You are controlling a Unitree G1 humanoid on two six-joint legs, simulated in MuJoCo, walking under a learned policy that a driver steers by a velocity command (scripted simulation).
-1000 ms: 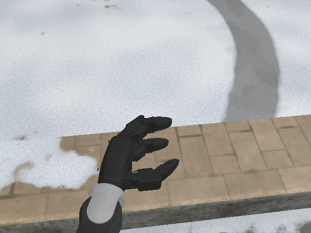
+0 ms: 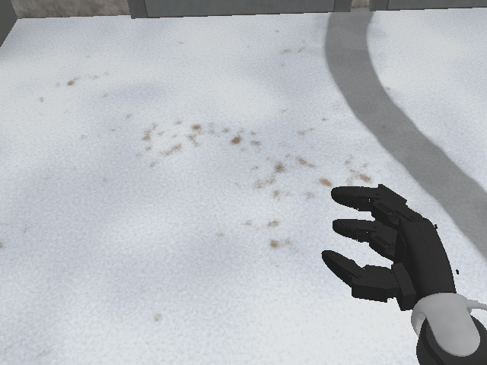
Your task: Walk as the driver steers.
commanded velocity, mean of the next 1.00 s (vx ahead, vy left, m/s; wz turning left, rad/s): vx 0.78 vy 0.00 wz -0.21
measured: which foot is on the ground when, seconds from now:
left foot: up 0.00-0.06, down 0.08-0.48, up 0.50-0.86, down 0.88-1.00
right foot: down 0.00-0.06, up 0.08-0.48, down 0.50-0.88, up 0.90-1.00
